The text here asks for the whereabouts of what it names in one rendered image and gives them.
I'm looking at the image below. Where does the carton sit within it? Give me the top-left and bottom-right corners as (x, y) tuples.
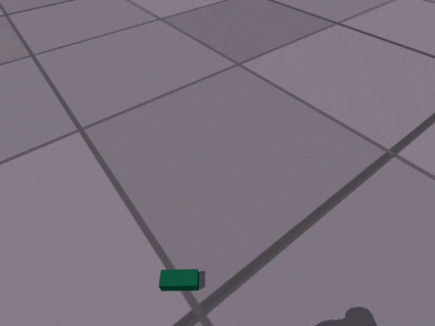
(159, 269), (199, 291)

